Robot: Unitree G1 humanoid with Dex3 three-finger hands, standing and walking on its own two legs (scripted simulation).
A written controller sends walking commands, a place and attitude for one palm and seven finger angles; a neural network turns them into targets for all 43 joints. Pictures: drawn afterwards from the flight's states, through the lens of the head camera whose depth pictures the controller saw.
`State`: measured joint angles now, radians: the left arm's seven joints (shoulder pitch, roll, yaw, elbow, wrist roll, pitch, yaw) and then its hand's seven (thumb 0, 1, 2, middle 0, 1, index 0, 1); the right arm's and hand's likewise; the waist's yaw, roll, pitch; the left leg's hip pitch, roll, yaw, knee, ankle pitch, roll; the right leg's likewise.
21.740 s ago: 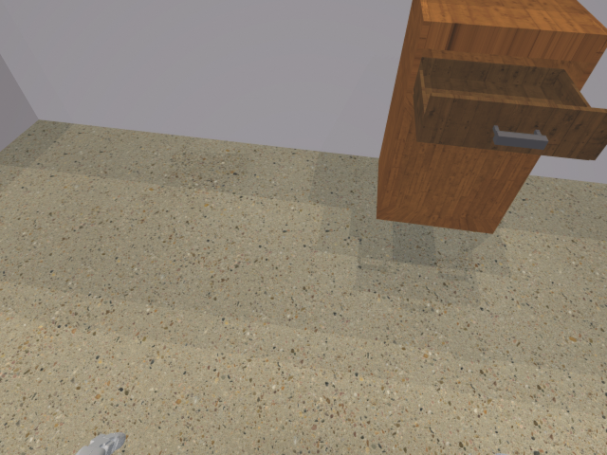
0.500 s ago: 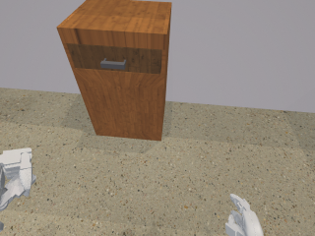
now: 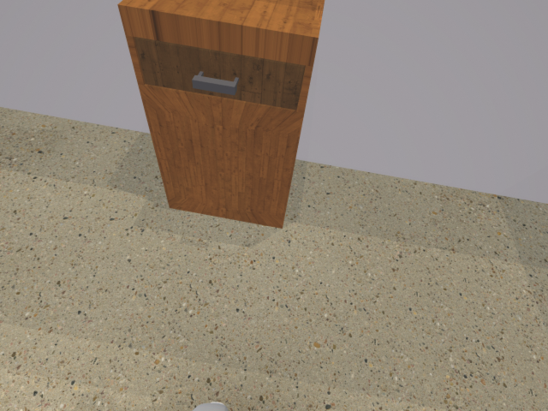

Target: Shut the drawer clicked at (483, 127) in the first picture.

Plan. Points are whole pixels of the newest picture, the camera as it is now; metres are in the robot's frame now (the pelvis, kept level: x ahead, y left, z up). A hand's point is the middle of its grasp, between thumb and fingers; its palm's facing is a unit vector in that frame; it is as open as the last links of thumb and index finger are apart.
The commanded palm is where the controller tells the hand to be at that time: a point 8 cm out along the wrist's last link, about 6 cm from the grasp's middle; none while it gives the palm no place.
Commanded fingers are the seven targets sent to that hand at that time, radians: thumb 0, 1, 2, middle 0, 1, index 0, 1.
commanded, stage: let the arm hang, fingers relaxed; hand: left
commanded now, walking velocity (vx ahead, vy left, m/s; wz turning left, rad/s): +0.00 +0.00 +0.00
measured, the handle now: (216, 81) +0.94 +0.21 -0.06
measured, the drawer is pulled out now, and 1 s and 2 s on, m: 0.00 0.00 0.00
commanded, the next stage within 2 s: look to check the result in 0.74 s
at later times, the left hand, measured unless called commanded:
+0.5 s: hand out of the picture +0.02 +0.18 -0.16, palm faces +0.00 -0.98 -0.22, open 7.2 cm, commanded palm none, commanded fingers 0.00 0.90 0.90 -0.20 -0.30 -0.20 -0.30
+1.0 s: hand out of the picture +0.02 +0.16 -0.16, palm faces +0.01 -0.98 -0.20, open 7.4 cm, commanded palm none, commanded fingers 0.00 0.90 0.90 -0.20 -0.30 -0.20 -0.30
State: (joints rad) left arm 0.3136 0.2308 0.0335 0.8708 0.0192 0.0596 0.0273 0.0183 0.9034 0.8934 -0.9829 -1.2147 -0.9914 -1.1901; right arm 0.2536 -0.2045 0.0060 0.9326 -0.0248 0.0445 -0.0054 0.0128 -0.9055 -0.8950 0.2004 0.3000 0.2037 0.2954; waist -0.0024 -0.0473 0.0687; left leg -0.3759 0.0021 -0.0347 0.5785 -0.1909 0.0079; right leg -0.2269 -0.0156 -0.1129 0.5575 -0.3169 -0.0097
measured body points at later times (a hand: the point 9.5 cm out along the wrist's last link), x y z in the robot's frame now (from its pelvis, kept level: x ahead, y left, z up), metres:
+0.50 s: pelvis +0.01 +0.00 +0.01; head +0.02 -0.01 +0.46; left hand +0.02 +0.24 -0.15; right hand +0.02 -0.23 -0.15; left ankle +0.07 +0.11 -0.73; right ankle -0.01 -0.11 -0.73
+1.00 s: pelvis +0.03 -0.01 +0.01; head +0.05 -0.02 +0.46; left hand +0.02 +0.21 -0.15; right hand +0.01 -0.23 -0.16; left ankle +0.07 +0.11 -0.73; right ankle -0.01 -0.11 -0.73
